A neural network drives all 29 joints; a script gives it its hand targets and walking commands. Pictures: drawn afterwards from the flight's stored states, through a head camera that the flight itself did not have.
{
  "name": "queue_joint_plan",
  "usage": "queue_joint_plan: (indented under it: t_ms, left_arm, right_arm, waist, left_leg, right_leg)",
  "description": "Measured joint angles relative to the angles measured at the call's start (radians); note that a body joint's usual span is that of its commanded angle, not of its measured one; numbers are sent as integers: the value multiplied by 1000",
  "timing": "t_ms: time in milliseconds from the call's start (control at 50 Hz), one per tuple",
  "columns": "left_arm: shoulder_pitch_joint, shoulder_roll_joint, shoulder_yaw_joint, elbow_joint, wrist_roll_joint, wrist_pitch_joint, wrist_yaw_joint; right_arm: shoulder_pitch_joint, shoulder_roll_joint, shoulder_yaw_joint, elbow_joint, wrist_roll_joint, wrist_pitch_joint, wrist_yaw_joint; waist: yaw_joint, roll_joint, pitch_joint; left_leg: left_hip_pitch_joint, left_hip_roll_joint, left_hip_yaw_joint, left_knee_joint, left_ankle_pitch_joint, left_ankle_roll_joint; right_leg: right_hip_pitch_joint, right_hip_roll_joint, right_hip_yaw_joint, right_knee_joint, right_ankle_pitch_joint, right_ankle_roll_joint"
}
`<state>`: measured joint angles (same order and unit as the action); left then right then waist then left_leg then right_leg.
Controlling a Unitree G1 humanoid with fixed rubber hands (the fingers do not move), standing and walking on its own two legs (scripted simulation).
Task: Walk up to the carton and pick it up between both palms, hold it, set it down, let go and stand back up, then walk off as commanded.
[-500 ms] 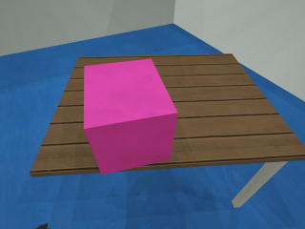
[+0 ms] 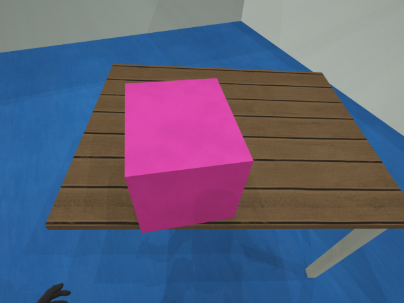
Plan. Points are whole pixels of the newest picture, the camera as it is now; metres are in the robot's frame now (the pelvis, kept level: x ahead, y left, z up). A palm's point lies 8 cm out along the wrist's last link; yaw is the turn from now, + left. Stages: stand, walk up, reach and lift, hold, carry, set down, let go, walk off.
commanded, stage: walk up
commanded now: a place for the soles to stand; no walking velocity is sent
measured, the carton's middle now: (180, 152) +0.49 +0.06 -0.01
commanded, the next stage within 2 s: none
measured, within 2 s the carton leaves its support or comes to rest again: neither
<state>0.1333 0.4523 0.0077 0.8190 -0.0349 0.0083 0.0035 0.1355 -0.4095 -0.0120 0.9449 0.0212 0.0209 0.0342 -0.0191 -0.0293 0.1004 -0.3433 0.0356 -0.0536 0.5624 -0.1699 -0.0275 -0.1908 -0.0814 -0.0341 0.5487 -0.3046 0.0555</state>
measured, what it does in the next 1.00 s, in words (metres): steps to the left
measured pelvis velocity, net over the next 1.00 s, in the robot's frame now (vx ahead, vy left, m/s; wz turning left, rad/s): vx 0.03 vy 0.13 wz -0.05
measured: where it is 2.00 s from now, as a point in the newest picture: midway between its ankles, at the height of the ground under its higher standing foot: outside the picture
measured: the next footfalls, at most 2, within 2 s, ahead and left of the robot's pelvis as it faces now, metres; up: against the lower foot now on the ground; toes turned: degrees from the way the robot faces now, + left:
right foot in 1.02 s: +0.09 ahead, +0.00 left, +0.00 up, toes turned -1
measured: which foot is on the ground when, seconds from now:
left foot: down 0.00-1.00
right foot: down 0.00-0.66, up 0.68-1.00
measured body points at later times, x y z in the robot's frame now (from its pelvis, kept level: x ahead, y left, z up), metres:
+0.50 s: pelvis +0.00 +0.01 +0.01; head +0.02 +0.01 +0.45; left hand +0.04 +0.34 -0.11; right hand +0.13 -0.32 -0.10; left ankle +0.06 +0.14 -0.71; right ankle +0.00 -0.17 -0.73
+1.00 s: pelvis +0.03 +0.13 +0.00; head +0.05 +0.14 +0.45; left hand +0.13 +0.45 -0.12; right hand +0.13 -0.18 -0.10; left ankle +0.06 +0.20 -0.73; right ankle +0.05 +0.00 -0.73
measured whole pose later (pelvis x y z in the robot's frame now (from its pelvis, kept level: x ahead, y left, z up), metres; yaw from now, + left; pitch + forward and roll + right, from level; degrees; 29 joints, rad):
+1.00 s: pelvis +0.03 +0.13 +0.00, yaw -3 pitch -4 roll +1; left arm 0.30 0.42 0.02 0.79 -0.01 0.02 0.04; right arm 0.18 -0.37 -0.01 0.79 0.00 0.03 0.02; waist -0.01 -0.04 0.10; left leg -0.23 -0.02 0.17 0.59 -0.31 0.08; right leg -0.27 -0.01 0.06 0.67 -0.34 -0.02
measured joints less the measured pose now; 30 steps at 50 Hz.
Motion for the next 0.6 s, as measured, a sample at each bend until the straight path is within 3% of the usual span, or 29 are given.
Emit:
queue_joint_plan:
  t_ms: [240, 400, 440, 480, 520, 600]
  left_arm:
    - [68, -25, 8, 109, 7, -4, -11]
    - [92, -38, 20, 138, 16, -13, -15]
    - [111, -41, 26, 115, 31, -19, 8]
    - [134, -43, 36, 85, 49, -27, 36]
    - [150, -41, 47, 58, 63, -31, 61]
    - [185, 3, 64, 2, 71, -36, 81]
  right_arm:
    - [-83, 7, -7, 35, -2, 5, 4]
    - [-90, 4, -14, 64, -1, 3, 6]
    - [-81, 0, -31, 40, -30, 30, 29]
    - [-65, -14, -51, 4, -56, 59, 47]
    - [-43, -32, -70, -35, -69, 73, 60]
    - [-26, -56, -94, -101, -85, 79, 80]
  waist:
    - [29, 19, -9]
    - [28, 31, -15]
    - [28, 35, -19]
    - [30, 40, -20]
    - [28, 47, -18]
    - [16, 66, 10]
  left_leg:
    - [18, -3, -24, -68, 47, -4]
    - [22, -4, -34, -90, 61, -6]
    - [-4, -3, -21, -31, -15, 11]
    - [-59, -10, 7, 125, -154, 16]
    - [-105, -13, 25, 254, -214, 15]
    - [-91, 29, 28, 201, -231, 25]
  right_leg:
    - [28, 2, -27, -67, 40, 5]
    - [35, 2, -39, -86, 50, 7]
    - [28, 1, -34, -80, 46, 5]
    - [20, -12, -29, -73, 40, -2]
    - [17, -33, -31, -74, 36, -13]
    - [5, -67, -38, -50, 21, 13]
